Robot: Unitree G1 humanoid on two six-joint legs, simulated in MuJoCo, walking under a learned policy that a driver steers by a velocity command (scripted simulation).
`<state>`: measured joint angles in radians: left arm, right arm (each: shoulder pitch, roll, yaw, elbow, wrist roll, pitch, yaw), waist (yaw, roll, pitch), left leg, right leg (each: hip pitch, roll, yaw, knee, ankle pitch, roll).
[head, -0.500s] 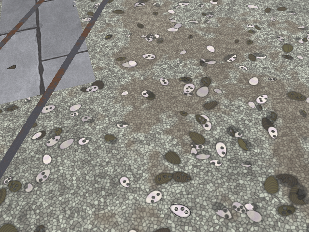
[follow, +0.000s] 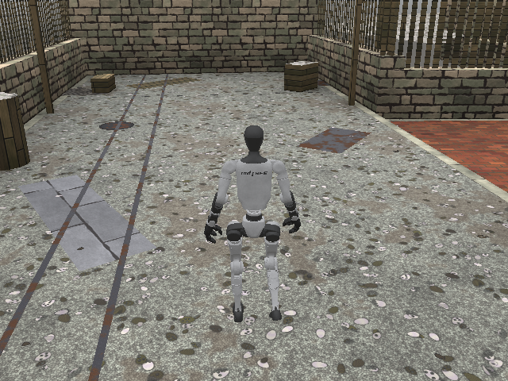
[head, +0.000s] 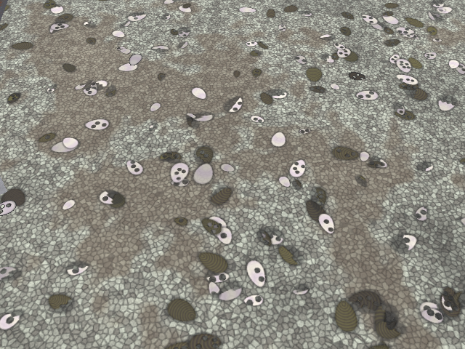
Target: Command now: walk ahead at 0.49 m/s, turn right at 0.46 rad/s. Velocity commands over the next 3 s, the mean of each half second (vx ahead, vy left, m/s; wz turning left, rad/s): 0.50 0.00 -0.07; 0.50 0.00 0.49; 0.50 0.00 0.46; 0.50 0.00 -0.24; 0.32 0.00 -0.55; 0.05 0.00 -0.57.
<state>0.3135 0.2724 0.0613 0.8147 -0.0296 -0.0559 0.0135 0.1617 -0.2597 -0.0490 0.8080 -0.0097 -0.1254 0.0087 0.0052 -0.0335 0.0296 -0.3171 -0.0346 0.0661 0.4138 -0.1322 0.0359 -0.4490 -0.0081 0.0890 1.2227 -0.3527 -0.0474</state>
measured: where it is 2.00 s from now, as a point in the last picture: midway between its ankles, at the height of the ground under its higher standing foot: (185, 197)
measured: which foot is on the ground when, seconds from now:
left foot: down 0.00-0.36, up 0.38-0.88, down 0.90-1.00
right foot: up 0.00-0.34, down 0.36-0.92, up 0.94-1.00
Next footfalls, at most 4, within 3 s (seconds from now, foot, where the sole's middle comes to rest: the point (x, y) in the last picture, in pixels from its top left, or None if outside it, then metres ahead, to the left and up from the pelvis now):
0.36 right None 0.34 -0.18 -0.77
0.90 left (210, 299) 0.61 0.10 -0.77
1.40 right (231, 204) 0.95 0.04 -0.77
1.90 left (141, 184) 1.04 0.36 -0.77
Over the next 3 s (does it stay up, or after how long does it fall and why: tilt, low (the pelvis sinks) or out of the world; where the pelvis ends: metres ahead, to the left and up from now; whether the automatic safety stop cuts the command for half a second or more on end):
stays up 1.26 0.30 0.00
